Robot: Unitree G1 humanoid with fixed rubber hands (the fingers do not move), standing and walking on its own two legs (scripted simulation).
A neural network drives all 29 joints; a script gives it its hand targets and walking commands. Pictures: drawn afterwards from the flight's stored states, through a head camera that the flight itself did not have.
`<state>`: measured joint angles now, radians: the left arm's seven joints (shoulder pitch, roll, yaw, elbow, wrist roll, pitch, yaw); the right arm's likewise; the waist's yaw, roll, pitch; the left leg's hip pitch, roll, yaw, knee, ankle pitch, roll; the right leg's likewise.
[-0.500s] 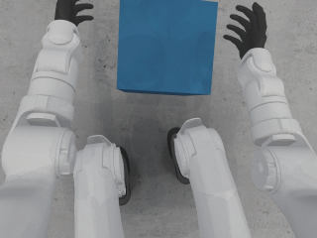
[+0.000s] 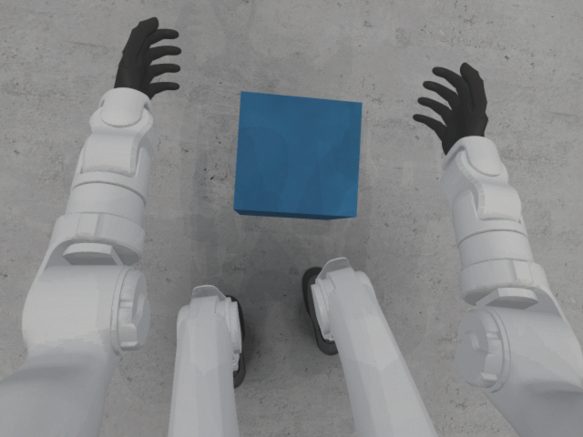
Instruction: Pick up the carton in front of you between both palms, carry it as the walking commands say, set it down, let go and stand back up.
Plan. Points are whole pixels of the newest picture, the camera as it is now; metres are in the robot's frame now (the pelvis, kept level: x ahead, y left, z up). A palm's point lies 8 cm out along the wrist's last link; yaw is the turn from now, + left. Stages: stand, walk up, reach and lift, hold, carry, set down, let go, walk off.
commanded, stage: set down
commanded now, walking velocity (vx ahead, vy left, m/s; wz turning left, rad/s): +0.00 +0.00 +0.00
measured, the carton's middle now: (291, 167) +0.48 -0.08 -0.41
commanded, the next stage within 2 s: let go in 0.28 s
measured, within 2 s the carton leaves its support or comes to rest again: neither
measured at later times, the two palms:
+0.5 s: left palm (56, 79) +0.50 +0.15 +0.03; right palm (545, 123) +0.41 -0.25 +0.03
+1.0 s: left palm out of the picture +0.35 +0.20 +0.14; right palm out of the picture +0.28 -0.24 +0.16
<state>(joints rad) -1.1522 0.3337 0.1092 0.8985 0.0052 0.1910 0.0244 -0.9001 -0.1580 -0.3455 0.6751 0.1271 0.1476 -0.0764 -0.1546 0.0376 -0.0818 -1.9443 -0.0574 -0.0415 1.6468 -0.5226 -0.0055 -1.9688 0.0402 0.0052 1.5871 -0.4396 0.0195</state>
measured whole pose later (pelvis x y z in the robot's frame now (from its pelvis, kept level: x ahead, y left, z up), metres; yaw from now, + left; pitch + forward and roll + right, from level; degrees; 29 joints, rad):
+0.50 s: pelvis +0.04 +0.00 +0.13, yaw +2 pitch +42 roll +0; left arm -0.84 0.19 0.21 0.80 0.12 0.15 0.05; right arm -0.62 -0.13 -0.33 0.64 -0.02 0.09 0.04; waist -0.13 0.03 -0.14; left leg -1.45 -0.06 -0.05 1.09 -0.37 -0.01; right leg -1.48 0.02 0.02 1.07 -0.32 0.01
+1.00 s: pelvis +0.11 -0.01 +0.23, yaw +1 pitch +14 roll +0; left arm -0.01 0.17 0.11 0.55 0.06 0.00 0.03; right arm 0.15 -0.19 -0.02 0.41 0.05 0.00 0.08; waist -0.09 -0.04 -0.03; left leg -0.52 -0.02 -0.06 0.59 -0.32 -0.01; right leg -0.56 0.04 0.03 0.58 -0.27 -0.02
